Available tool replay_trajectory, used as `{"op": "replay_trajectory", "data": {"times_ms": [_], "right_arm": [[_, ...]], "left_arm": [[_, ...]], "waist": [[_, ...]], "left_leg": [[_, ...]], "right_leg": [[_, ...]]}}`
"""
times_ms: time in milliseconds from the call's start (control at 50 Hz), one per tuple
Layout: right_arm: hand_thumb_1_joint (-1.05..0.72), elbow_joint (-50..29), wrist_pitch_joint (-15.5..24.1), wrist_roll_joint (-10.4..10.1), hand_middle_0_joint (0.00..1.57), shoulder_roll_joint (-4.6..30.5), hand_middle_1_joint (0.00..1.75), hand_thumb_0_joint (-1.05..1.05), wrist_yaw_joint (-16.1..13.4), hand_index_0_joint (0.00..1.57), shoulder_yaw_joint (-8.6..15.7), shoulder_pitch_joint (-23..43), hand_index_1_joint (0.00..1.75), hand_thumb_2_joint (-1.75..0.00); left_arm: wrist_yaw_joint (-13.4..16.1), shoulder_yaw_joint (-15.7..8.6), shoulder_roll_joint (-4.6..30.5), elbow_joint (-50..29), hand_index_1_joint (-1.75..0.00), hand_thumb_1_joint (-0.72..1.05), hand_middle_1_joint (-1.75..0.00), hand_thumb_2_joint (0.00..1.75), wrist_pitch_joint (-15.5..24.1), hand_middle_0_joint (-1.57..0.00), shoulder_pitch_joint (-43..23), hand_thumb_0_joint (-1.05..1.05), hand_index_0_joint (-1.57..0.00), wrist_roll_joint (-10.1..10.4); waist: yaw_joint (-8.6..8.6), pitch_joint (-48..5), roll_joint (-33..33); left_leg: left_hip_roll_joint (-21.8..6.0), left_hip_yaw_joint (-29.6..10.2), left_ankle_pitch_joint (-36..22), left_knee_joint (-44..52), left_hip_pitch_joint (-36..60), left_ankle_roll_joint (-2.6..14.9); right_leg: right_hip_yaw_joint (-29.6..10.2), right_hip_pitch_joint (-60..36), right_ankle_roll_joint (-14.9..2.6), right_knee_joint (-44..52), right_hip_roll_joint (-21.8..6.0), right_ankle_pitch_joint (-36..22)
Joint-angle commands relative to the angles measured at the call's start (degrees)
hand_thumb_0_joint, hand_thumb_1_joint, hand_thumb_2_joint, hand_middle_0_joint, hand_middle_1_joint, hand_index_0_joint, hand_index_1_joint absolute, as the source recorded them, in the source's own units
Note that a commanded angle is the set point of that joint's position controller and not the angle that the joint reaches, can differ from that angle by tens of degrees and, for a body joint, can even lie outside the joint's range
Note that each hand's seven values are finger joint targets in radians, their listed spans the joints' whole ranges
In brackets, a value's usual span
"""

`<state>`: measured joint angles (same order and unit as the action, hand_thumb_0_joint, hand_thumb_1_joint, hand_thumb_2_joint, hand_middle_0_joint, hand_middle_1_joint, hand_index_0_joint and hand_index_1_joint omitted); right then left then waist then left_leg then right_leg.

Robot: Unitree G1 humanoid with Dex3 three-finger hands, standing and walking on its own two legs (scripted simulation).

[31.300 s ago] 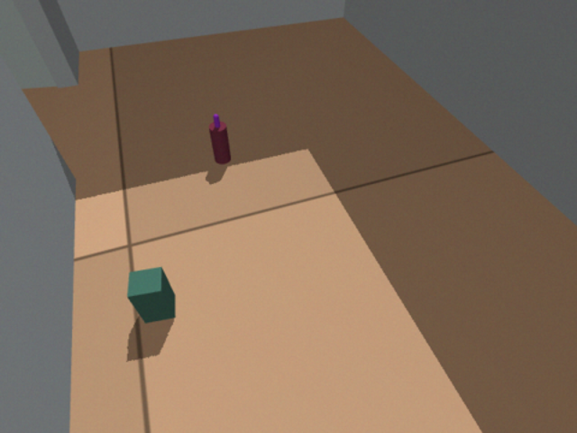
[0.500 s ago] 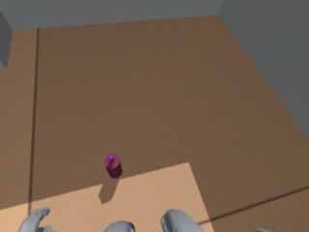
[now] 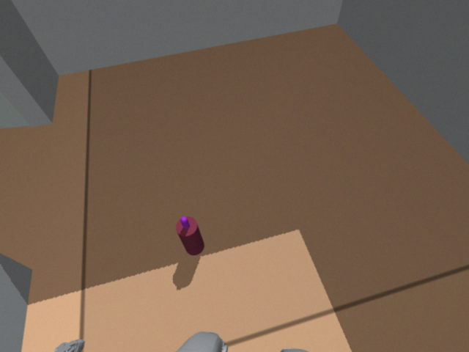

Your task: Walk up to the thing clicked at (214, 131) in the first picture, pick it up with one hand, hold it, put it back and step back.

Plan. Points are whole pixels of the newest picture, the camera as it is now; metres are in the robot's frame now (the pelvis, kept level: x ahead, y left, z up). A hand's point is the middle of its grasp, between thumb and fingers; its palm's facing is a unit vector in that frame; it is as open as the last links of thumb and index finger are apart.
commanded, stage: step back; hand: left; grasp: from the side
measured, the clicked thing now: (189, 233) +0.59 +0.23 -0.63
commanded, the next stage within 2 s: none
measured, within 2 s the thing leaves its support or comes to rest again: neither
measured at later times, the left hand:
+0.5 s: hand out of the picture -0.08 +0.27 -0.16, palm faces -0.01 -0.92 -0.40, open 7.4 cm
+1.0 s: hand out of the picture -0.22 +0.26 -0.16, palm faces +0.04 -0.92 -0.40, open 7.4 cm
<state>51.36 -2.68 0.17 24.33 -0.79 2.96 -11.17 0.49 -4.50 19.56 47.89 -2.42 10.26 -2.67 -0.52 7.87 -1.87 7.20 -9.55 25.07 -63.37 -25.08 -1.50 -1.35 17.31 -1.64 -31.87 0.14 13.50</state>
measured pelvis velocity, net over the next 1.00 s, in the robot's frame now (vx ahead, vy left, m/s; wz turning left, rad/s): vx -0.33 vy -0.02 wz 0.07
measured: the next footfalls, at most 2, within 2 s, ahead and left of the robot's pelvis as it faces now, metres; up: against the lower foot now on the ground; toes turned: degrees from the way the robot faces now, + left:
left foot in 0.14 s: -0.04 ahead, +0.13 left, +0.00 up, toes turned +1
right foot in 0.52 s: -0.16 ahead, -0.14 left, +0.00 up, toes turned +2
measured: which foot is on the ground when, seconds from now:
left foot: up 0.00-0.12, down 0.14-0.56, up 0.58-0.86, down 0.88-1.00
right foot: down 0.00-0.18, up 0.20-0.50, down 0.52-0.92, up 0.94-1.00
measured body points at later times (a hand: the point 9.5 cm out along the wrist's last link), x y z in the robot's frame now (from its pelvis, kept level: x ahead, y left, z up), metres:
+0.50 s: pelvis -0.16 -0.01 -0.02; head -0.10 +0.00 +0.43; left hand -0.08 +0.32 -0.14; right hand -0.01 -0.31 -0.12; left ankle -0.08 +0.13 -0.73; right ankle -0.20 -0.14 -0.72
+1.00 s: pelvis -0.33 -0.02 -0.01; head -0.27 +0.00 +0.43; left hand -0.22 +0.30 -0.13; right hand -0.24 -0.32 -0.13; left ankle -0.32 +0.10 -0.73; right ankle -0.27 -0.14 -0.69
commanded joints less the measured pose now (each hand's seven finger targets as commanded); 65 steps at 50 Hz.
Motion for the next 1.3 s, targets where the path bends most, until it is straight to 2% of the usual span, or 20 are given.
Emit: {"op": "replay_trajectory", "data": {"times_ms": [0, 120, 160, 180, 260, 380, 480, 520, 540, 560, 640, 780, 860, 900, 920, 1000, 1180, 1220, 1240, 1280], "right_arm": [[-0.90, -5.49, 1.64, 0.29, 0.20, 7.68, 0.30, 0.00, -1.13, 0.20, 1.87, 0.67, 0.30, -0.90], [-0.90, -3.02, 2.25, 1.57, 0.20, 9.54, 0.30, 0.00, -0.62, 0.20, 3.54, -5.49, 0.30, -0.90], [-0.90, -5.22, 2.05, 2.32, 0.20, 17.64, 0.30, 0.00, 0.00, 0.20, 5.09, -1.34, 0.30, -0.90], [-0.90, -6.11, 2.22, 2.48, 0.20, 19.13, 0.30, 0.00, -0.18, 0.20, 5.53, 0.04, 0.30, -0.90], [-0.90, -7.32, 2.53, 2.34, 0.20, 10.68, 0.30, 0.00, -0.96, 0.20, 3.04, 6.07, 0.30, -0.90], [-0.90, -7.36, 2.11, 1.63, 0.20, 10.66, 0.30, 0.00, -1.10, 0.20, 3.82, 0.66, 0.30, -0.90], [-0.90, -8.98, 0.39, 0.90, 0.20, 12.52, 0.30, 0.00, -0.53, 0.20, 4.05, 5.22, 0.30, -0.90], [-0.90, -9.41, -0.14, 0.08, 0.20, 9.26, 0.30, 0.00, -0.23, 0.20, 2.97, 5.28, 0.30, -0.90], [-0.90, -10.91, 0.02, -0.08, 0.20, 6.84, 0.30, 0.00, -0.58, 0.20, 2.38, 7.16, 0.30, -0.90], [-0.90, -10.32, -0.27, 0.34, 0.20, 9.15, 0.30, 0.00, -1.53, 0.20, 3.57, 7.72, 0.30, -0.90], [-0.90, -5.97, 0.11, -0.51, 0.20, 8.44, 0.30, 0.00, -0.93, 0.20, 2.88, 1.51, 0.30, -0.90], [-0.90, -7.19, 1.47, 0.91, 0.20, 6.98, 0.30, 0.00, -1.23, 0.20, 2.00, 2.07, 0.30, -0.90], [-0.90, -3.89, 1.75, 1.71, 0.20, 8.35, 0.30, 0.00, -0.89, 0.20, 3.54, -5.09, 0.30, -0.90], [-0.90, -5.71, 1.26, 2.61, 0.20, 16.68, 0.30, 0.00, -0.36, 0.20, 4.95, -0.37, 0.30, -0.90], [-0.90, -6.94, 1.43, 2.39, 0.20, 20.27, 0.30, 0.00, -0.20, 0.20, 5.56, 1.25, 0.30, -0.90], [-0.90, -8.12, 1.76, 2.50, 0.20, 10.86, 0.30, 0.00, -0.96, 0.20, 2.78, 8.13, 0.30, -0.90], [-0.90, -5.45, 0.03, 1.64, 0.20, 10.10, 0.30, 0.00, 0.36, 0.20, 3.13, 3.00, 0.30, -0.90], [-0.90, -7.05, 0.53, 1.28, 0.20, 4.42, 0.30, 0.00, 0.54, 0.20, 1.21, 2.43, 0.30, -0.90], [-0.90, -7.12, 0.46, 1.51, 0.20, 8.17, 0.30, 0.00, -0.39, 0.20, 2.62, 7.15, 0.30, -0.90], [-0.90, -4.48, 0.75, 0.82, 0.20, 10.80, 0.30, 0.00, 0.46, 0.20, 3.74, 6.07, 0.30, -0.90]], "left_arm": [[1.73, -4.24, 13.44, -6.33, -0.30, 0.90, -0.30, 0.90, 1.54, -0.20, 0.62, 0.00, -0.20, 0.28], [0.96, -2.84, 14.08, -8.38, -0.30, 0.90, -0.30, 0.90, -0.19, -0.20, -1.65, 0.00, -0.20, 1.69], [0.99, -2.85, 12.52, -8.94, -0.30, 0.90, -0.30, 0.90, -0.02, -0.20, -3.99, 0.00, -0.20, 2.19], [1.52, -3.74, 13.82, -9.15, -0.30, 0.90, -0.30, 0.90, -0.03, -0.20, -7.21, 0.00, -0.20, 1.61], [0.88, -3.41, 12.65, -5.43, -0.30, 0.90, -0.30, 0.90, -0.21, -0.20, -0.42, 0.00, -0.20, 2.63], [0.86, -2.87, 11.47, -5.61, -0.30, 0.90, -0.30, 0.90, 0.87, -0.20, -0.01, 0.00, -0.20, 1.60], [0.53, -2.99, 11.26, -1.08, -0.30, 0.90, -0.30, 0.90, 1.89, -0.20, 7.21, 0.00, -0.20, 1.34], [0.59, -4.05, 15.62, -1.15, -0.30, 0.90, -0.30, 0.90, 2.53, -0.20, 7.40, 0.00, -0.20, 0.13], [0.33, -5.45, 21.08, -2.54, -0.30, 0.90, -0.30, 0.90, 2.30, -0.20, 5.54, 0.00, -0.20, 0.34], [0.51, -6.11, 25.83, -4.72, -0.30, 0.90, -0.30, 0.90, 2.24, -0.20, 1.25, 0.00, -0.20, -0.22], [1.28, -4.13, 15.82, -6.43, -0.30, 0.90, -0.30, 0.90, 2.25, -0.20, -6.50, 0.00, -0.20, 0.27], [2.25, -3.78, 15.20, -6.40, -0.30, 0.90, -0.30, 0.90, 0.86, -0.20, 1.14, 0.00, -0.20, -0.08], [1.51, -2.60, 14.63, -7.72, -0.30, 0.90, -0.30, 0.90, -0.63, -0.20, -0.85, 0.00, -0.20, 1.33], [1.49, -1.81, 11.88, -7.88, -0.30, 0.90, -0.30, 0.90, -0.57, -0.20, -0.64, 0.00, -0.20, 2.11], [2.23, -3.02, 14.69, -8.54, -0.30, 0.90, -0.30, 0.90, -0.50, -0.20, -4.86, 0.00, -0.20, 1.60], [1.02, -2.99, 14.04, -4.00, -0.30, 0.90, -0.30, 0.90, -0.69, -0.20, 0.73, 0.00, -0.20, 2.49], [1.07, -2.59, 12.71, 2.63, -0.30, 0.90, -0.30, 0.90, 4.23, -0.20, 6.83, 0.00, -0.20, 0.85], [1.17, -3.97, 19.41, 2.11, -0.30, 0.90, -0.30, 0.90, 4.94, -0.20, 5.12, 0.00, -0.20, -0.32], [1.32, -4.65, 24.06, -0.04, -0.30, 0.90, -0.30, 0.90, 4.77, -0.20, 1.04, 0.00, -0.20, -0.54], [1.12, -3.29, 19.18, -1.06, -0.30, 0.90, -0.30, 0.90, 5.01, -0.20, -6.13, 0.00, -0.20, 0.04]], "waist": [[-2.80, -10.91, 11.73], [0.47, -13.75, 7.04], [1.15, -10.56, -11.43], [3.90, -9.04, -12.65], [-1.69, -6.07, -5.13], [2.26, -9.97, -7.42], [-0.85, -14.35, -9.06], [-0.67, -13.30, 0.99], [-1.84, -9.44, 14.68], [-4.04, -7.04, 19.29], [2.12, -5.01, 8.54], [-2.95, -10.47, 14.26], [-0.40, -14.21, 10.19], [-0.87, -12.00, -10.54], [2.66, -10.88, -13.61], [-2.97, -7.68, -4.94], [-0.63, -12.56, -4.45], [-0.34, -8.89, 11.33], [-3.46, -6.28, 11.56], [0.21, 0.05, 7.42]], "left_leg": [[-4.14, 2.38, 4.93, 12.69, -5.62, -0.35], [-8.36, 3.89, -17.48, 41.00, 14.86, 3.64], [-26.95, -17.90, -25.34, 43.69, 13.59, 15.01], [-30.98, -22.89, -26.40, 45.18, 6.23, 20.71], [-19.85, -3.54, -33.36, 40.02, 9.62, 13.23], [-21.31, -3.36, -37.26, 34.60, 23.90, 16.67], [-19.10, 0.18, -29.06, 28.52, 15.22, 11.75], [-12.16, 2.18, -12.80, 21.13, 1.63, 6.20], [-2.14, 5.15, 4.53, 11.94, -8.21, 2.69], [-2.68, 0.24, 11.29, -1.46, -2.64, 1.19], [0.90, -0.96, 1.21, -8.41, -3.17, 1.39], [-5.29, 4.96, 5.29, 19.40, -2.06, 0.39], [-6.70, 6.65, -16.06, 42.75, 14.37, 2.66], [-26.00, -17.93, -22.78, 44.64, 18.12, 12.78], [-32.44, -23.05, -25.07, 45.34, 7.33, 20.36], [-20.03, -1.23, -33.59, 39.52, 6.39, 13.68], [-15.37, 3.32, -14.48, 25.24, 11.96, 9.44], [-5.51, 4.75, 5.07, 17.14, -10.17, 2.92], [-8.05, -1.22, 8.04, 12.20, -2.07, 1.50], [-8.43, -1.11, 1.82, 8.03, 5.92, 1.62]], "right_leg": [[-13.14, -19.71, -10.97, 5.08, -15.16, -20.61], [-7.33, -5.68, -3.95, -4.71, -9.38, -15.05], [1.05, 8.46, 0.92, -20.35, 4.26, 17.68], [-6.41, 6.40, 1.24, -31.55, 3.50, 23.86], [-8.94, 10.87, 0.11, -41.09, 6.42, 14.69], [-5.47, 11.85, 3.72, -24.67, 3.54, 16.93], [1.21, -6.12, 1.58, 6.78, 1.40, 1.21], [-11.91, -11.82, -1.23, 8.90, -5.04, -2.65], [-26.29, -7.26, -7.80, 12.45, -15.88, -1.94], [-35.99, 6.94, -16.20, 15.74, -25.04, -1.38], [-11.04, 2.80, -8.49, 6.90, -11.98, -16.32], [-11.98, -15.17, -9.73, 1.30, -14.33, -23.52], [-8.93, -6.61, -4.44, -7.22, -10.77, -17.62], [0.95, 13.06, 0.52, -21.76, 3.54, 18.23], [-5.28, 7.98, 1.47, -33.22, 2.13, 25.32], [-7.68, 7.38, 0.68, -42.50, 5.69, 14.64], [-0.07, -11.32, 0.67, 16.24, 1.44, 2.86], [-26.28, -15.77, -4.21, 14.80, -13.40, 8.23], [-34.35, 2.45, -12.83, 16.44, -23.33, 14.85], [-24.82, 12.51, -10.98, 16.74, -19.01, 15.87]]}}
